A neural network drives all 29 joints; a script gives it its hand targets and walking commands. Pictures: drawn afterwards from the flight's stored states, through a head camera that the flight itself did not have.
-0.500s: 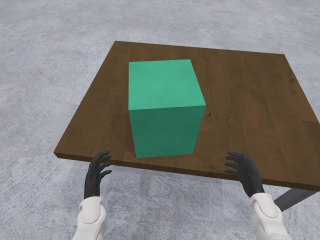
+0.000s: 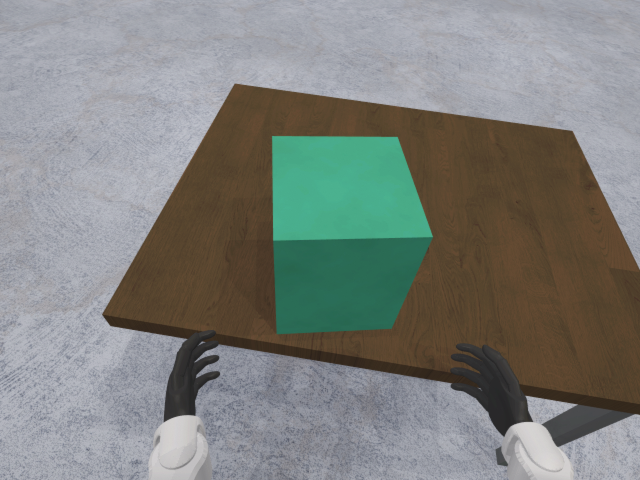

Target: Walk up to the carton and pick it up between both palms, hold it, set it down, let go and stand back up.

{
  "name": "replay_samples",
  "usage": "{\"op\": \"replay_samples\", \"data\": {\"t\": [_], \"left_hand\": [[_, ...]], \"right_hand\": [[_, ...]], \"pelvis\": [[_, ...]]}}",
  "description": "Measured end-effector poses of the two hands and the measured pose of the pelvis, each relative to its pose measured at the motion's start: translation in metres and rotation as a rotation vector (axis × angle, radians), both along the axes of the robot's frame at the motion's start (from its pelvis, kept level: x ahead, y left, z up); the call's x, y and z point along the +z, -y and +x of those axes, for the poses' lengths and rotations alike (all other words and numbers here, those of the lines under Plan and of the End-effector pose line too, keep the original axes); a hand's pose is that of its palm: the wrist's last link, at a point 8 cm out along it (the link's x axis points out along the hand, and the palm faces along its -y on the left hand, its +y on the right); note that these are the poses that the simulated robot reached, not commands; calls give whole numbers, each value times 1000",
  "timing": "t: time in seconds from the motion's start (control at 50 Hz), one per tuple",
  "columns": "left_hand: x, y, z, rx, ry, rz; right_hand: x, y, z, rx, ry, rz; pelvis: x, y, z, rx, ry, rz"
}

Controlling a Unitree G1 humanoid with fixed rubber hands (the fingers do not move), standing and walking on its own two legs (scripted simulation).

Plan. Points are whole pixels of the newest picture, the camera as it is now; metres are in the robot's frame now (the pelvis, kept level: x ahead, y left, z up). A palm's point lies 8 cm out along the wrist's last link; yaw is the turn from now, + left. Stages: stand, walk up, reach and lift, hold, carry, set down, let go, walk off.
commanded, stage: set down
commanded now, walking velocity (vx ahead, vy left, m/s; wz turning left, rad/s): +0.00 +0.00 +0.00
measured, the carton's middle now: (335, 238) +0.48 +0.02 -0.01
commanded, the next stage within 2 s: let go in 1.86 s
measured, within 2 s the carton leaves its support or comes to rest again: neither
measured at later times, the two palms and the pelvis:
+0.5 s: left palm (164, 445) +0.15 +0.19 -0.04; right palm (524, 467) +0.18 -0.24 -0.06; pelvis +0.01 +0.00 +0.00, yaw +0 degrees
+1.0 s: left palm (167, 424) +0.18 +0.20 -0.06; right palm (508, 458) +0.19 -0.23 -0.07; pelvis +0.02 +0.01 +0.00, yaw +0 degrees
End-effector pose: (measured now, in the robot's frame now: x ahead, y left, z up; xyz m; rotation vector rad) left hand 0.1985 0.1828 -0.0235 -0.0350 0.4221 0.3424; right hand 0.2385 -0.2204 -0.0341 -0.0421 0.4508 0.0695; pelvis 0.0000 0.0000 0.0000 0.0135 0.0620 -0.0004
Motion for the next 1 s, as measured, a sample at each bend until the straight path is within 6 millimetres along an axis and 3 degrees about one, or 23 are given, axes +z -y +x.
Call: {"op": "replay_samples", "data": {"t": [0.1,0.22,0.42,0.58,0.74,1.0], "left_hand": [[-7,1,-3,-14,-34,-15],[-17,-2,-24,-4,-84,-23],[-14,-10,-47,7,-75,5],[-14,-14,-36,-47,-103,20],[-13,-16,-20,-70,-128,20],[-32,-22,-18,-95,-231,-2]], "right_hand": [[-7,8,-7,-42,-26,-17],[-14,18,-25,-91,-41,-36],[-18,19,-48,-103,-34,-24],[-25,17,-63,-98,-114,-27],[-24,11,-57,-72,-136,-50],[-36,8,-48,-82,-208,-84]], "pelvis": [[0,0,16,1,18,0],[1,0,28,2,40,1],[1,0,15,0,64,-2],[1,0,3,-1,81,-2],[1,-3,5,1,78,-2],[1,-8,21,5,57,-1]]}}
